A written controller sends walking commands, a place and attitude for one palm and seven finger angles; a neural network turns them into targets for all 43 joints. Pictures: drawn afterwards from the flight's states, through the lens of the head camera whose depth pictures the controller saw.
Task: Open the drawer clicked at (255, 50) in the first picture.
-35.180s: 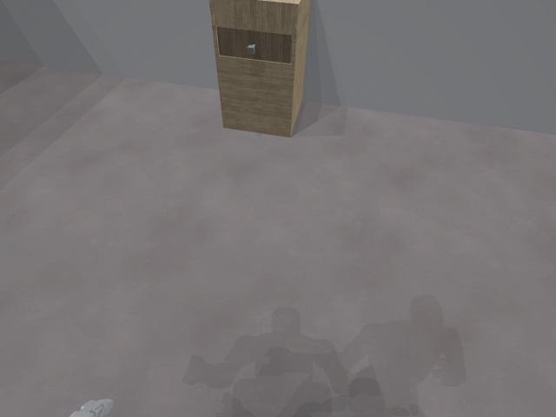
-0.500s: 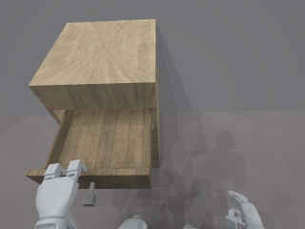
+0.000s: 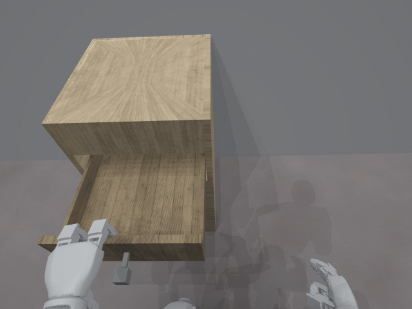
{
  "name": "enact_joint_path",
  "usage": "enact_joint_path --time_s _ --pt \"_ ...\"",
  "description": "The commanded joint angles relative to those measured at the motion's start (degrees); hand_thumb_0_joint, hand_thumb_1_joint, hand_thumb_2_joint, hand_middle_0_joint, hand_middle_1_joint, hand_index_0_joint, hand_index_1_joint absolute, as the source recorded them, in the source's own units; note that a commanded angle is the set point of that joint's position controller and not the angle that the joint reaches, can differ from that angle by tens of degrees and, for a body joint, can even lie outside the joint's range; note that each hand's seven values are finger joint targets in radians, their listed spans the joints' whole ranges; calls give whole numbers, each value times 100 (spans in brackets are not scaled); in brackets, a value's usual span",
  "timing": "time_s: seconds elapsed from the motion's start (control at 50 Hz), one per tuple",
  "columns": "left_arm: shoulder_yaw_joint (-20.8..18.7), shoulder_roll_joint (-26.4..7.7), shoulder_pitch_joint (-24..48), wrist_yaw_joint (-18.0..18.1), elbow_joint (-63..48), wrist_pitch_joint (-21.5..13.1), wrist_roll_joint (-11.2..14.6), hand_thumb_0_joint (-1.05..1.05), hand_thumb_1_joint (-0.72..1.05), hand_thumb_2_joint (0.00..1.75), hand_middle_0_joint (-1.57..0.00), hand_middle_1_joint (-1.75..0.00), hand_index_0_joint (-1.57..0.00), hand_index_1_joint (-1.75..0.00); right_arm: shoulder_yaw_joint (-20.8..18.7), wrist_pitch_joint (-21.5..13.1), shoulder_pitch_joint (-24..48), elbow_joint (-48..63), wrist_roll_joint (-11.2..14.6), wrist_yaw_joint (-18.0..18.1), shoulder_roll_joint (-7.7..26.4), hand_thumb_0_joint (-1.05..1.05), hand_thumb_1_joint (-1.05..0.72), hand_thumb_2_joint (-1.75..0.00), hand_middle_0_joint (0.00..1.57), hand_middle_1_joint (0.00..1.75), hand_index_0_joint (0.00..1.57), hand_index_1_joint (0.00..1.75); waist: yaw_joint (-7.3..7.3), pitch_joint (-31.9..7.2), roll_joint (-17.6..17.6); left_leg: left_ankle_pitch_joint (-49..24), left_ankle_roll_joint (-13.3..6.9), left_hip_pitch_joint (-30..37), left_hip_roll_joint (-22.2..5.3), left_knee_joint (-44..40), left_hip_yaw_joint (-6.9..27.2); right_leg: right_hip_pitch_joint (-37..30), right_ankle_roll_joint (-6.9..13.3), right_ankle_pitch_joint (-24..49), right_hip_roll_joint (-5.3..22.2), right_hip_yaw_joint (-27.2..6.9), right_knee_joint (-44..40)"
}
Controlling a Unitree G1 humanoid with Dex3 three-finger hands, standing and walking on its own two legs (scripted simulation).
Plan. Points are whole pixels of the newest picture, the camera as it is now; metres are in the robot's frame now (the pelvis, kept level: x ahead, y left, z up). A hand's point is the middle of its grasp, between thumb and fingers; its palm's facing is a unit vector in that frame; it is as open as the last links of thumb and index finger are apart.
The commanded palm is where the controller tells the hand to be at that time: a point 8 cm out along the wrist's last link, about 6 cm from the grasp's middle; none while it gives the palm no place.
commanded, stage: draw the hand back to the body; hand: left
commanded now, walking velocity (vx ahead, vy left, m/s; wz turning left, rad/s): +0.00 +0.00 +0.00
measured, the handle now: (123, 268) +0.23 +0.24 -0.17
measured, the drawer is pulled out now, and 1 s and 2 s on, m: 0.26 0.26 0.26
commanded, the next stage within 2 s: step back with the hand held close in 1.58 s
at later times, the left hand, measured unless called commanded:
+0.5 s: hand (62, 265) +0.18 +0.25 +0.06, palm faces +0.02 -0.09 -1.00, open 13.8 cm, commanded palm +0.16 +0.26 +0.12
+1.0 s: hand (41, 222) +0.20 +0.23 +0.18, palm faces +0.36 -0.84 -0.42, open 11.9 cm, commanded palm +0.15 +0.27 +0.20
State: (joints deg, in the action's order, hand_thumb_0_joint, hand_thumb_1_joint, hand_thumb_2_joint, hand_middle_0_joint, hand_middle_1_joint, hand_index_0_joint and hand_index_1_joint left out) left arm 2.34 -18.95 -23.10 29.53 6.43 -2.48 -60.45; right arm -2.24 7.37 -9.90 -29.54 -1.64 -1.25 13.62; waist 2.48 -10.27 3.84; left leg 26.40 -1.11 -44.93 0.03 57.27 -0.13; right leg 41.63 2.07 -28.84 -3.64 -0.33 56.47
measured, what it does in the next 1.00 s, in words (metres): rises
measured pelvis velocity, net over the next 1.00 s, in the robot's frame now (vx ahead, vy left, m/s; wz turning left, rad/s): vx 0.03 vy -0.01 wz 0.05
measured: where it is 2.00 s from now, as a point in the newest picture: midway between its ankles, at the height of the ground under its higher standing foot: outside the picture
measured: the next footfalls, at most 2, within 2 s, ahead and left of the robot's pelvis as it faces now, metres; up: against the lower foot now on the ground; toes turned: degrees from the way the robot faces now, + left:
none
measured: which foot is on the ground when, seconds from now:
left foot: down 0.00-1.00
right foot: down 0.00-1.00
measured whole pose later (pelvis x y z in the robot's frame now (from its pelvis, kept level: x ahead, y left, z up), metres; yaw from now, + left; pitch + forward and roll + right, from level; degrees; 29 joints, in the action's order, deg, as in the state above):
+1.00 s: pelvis +0.03 -0.01 +0.06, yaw +3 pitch -1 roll +0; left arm -11.8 -18.6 -33.5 8.0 -23.2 -4.0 3.6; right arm 1.8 -5.3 -13.0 -32.2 1.7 4.9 12.5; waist 1.2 -0.6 4.4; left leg 17.2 -0.5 -12.7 1.3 30.7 2.2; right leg 8.2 2.2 -19.7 -2.3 1.0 28.7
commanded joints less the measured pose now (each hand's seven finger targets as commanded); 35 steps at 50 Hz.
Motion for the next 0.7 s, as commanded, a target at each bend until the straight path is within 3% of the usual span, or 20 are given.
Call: enact_joint_path --time_s 0.0,0.02,0.04,0.1,0.14,0.18,0.28,0.3,0.36,0.4,0.42,0.48,0.5,0.56,0.58,0.6,0.62,0.64,0.66,0.68 --pt "-669 -1075 77 275 -1548 -17 29 0 -50 30 -30 -120 -30 -120 -197 -268 493 934 -4 43 594 0 -90 -90 20 30 20 30 53 -1224 -36 -1625 -176 1400 142 -701 -2 -485 130 2029 46 -107 -913" --pt "-783 -1192 -42 304 -1742 -20 9 0 -50 30 -30 -120 -30 -120 -200 -275 469 963 -4 50 577 0 -90 -90 20 30 20 30 122 -1327 69 -1719 -174 1545 138 -735 0 -532 142 2041 30 -112 -907" --pt "-695 -1118 -41 305 -1857 -4 28 0 -50 30 -30 -120 -30 -120 -190 -279 505 976 -10 48 561 0 -90 -90 20 30 20 30 77 -1306 88 -1713 -176 1618 134 -748 -10 -508 131 2014 44 -92 -948" --pt "-799 -1203 -118 281 -1968 72 112 0 -50 30 -30 -120 -30 -120 -158 -277 524 963 21 46 570 0 -90 -90 20 30 20 30 40 -1072 2 -1772 -173 1676 106 -854 52 -529 137 1966 33 -58 -1037" --pt "-697 -1083 -233 188 -1791 189 153 0 -50 30 -30 -120 -30 -120 -144 -278 565 949 60 37 555 0 -90 -90 20 30 20 30 13 -696 -140 -1565 -170 1622 79 -972 80 -480 108 1772 29 -2 -1152" --pt "-563 -957 -296 54 -1809 305 222 0 -50 30 -30 -120 -30 -120 -140 -293 585 970 100 13 554 0 -90 -90 20 30 20 30 32 -634 -233 -1541 -181 1678 57 -1089 72 -601 86 1763 55 35 -1248" --pt "-547 -1135 -341 -408 -2181 436 453 0 -50 30 -30 -120 -30 -120 -77 -351 647 1045 163 53 560 0 -90 -90 20 30 20 30 55 -595 -463 -1505 -232 1895 58 -1355 52 -1034 23 1815 127 -40 -1560" --pt "-659 -1270 -340 -481 -2329 410 499 0 -50 30 -30 -120 -30 -120 -57 -358 666 1052 168 70 567 0 -90 -90 20 30 20 30 91 -608 -265 -1566 -218 1988 66 -1420 63 -1145 50 1861 140 -94 -1613" --pt "-679 -1327 -520 -640 -2562 247 481 0 -50 30 -30 -120 -30 -120 -26 -422 643 1063 152 62 513 0 -90 -90 20 30 20 30 113 -342 -164 -1661 -230 2156 51 -1492 74 -1098 61 1849 129 -69 -1700" --pt "-995 -1626 -546 -674 -2749 147 492 0 -50 30 -30 -120 -30 -120 2 -406 661 1063 136 50 524 0 -90 -90 20 30 20 30 197 -290 71 -1711 -200 2206 68 -1578 89 -1195 96 1848 146 -92 -1759" --pt "-929 -1519 -602 -691 -2816 110 495 0 -50 30 -30 -120 -30 -120 -9 -420 663 1067 136 49 495 0 -90 -90 20 30 20 30 168 -194 128 -1687 -208 2262 57 -1590 74 -1167 95 1830 132 -86 -1775" --pt "-1197 -1673 -611 -705 -2868 46 526 0 -50 30 -30 -120 -30 -120 -18 -397 675 1083 128 22 513 0 -90 -90 20 30 20 30 188 -189 -10 -1670 -195 2289 60 -1624 98 -1171 79 1770 126 -55 -1834" --pt "-1312 -1747 -678 -729 -2893 66 594 0 -50 30 -30 -120 -30 -120 -20 -382 701 1085 145 28 526 0 -90 -90 20 30 20 30 225 -181 117 -1685 -181 2308 74 -1680 96 -1302 94 1867 136 -92 -1894" --pt "-1202 -1561 -816 -835 -3093 41 785 0 -50 30 -30 -120 -30 -120 -64 -419 717 1107 191 26 505 0 -90 -90 20 30 20 30 162 -146 4 -1736 -199 2413 40 -1731 79 -1391 49 1967 151 -67 -1947" --pt "-653 471 -843 -1326 -2662 172 4962 0 -47 32 -30 -118 -30 -118 65 -689 190 1323 470 184 199 0 -90 -90 20 30 20 30 -328 105 -296 -1607 -265 3311 -119 -2031 231 -2003 15 1762 191 271 -2138" --pt "-823 14 -553 -1552 -2985 69 5318 0 -43 33 -29 -115 -29 -115 102 -946 263 1271 479 295 337 0 -90 -90 20 30 20 30 -232 -13 -234 -1607 -246 3518 -148 -2205 283 -1994 2 1577 182 217 -2287" --pt "-1021 -279 -521 -1593 -3250 -15 5399 0 -40 34 -29 -113 -29 -113 117 -1112 301 1238 478 376 303 0 -90 -90 20 30 20 30 -218 127 -162 -1523 -235 3526 -177 -2234 275 -1986 -40 1421 241 184 -2306" --pt "-1391 -643 -642 -1627 -3387 -128 5707 0 -36 36 -29 -111 -29 -111 170 -1095 252 1217 406 512 467 0 -90 -90 20 30 20 30 -104 80 -420 -1642 -225 3424 -111 -2346 273 -2154 -50 1598 275 248 -2396" --pt "-1228 -578 -513 -1699 -3768 -191 5907 0 -32 37 -29 -109 -29 -109 213 -1178 371 1260 410 617 409 0 -90 -90 20 30 20 30 -155 218 -561 -1679 -204 3349 -100 -2449 252 -2293 -101 1741 365 253 -2465" --pt "-1391 -743 -330 -1723 -3765 -261 5945 0 -29 39 -29 -107 -29 -107 243 -1260 348 1187 372 673 485 0 -90 -90 20 30 20 30 -113 298 -605 -1676 -201 3364 -53 -2533 229 -2302 -107 1777 377 255 -2602"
